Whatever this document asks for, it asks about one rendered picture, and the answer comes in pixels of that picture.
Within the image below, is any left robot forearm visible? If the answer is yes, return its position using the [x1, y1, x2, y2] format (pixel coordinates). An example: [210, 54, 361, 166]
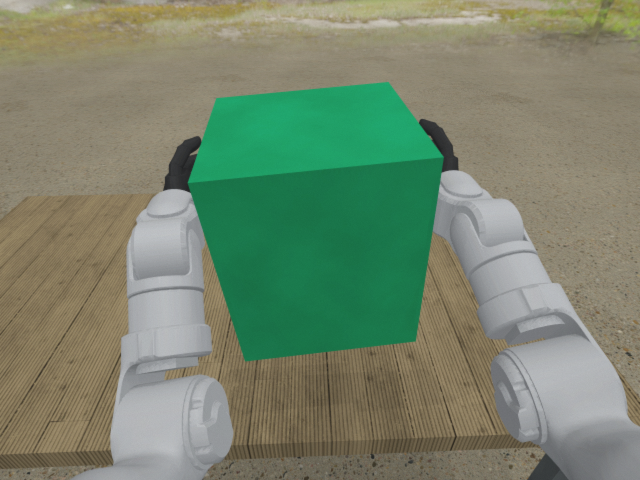
[110, 189, 212, 461]

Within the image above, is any robot right hand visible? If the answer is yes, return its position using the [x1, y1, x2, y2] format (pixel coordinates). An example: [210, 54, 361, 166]
[419, 119, 459, 172]

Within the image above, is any table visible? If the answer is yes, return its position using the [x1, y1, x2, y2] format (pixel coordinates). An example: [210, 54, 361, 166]
[0, 193, 640, 480]

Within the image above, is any right robot upper arm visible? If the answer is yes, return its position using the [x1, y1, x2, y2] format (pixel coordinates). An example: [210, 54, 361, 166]
[491, 334, 640, 480]

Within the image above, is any right robot forearm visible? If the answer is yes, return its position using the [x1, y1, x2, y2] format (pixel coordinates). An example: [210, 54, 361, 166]
[433, 170, 628, 413]

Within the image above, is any left robot upper arm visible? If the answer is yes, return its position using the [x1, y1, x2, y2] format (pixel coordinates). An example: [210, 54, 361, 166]
[70, 374, 233, 480]

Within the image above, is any carton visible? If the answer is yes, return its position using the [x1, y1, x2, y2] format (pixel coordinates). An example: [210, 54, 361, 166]
[188, 82, 444, 361]

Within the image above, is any robot left hand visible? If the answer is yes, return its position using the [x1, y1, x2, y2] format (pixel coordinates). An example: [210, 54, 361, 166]
[163, 136, 201, 193]

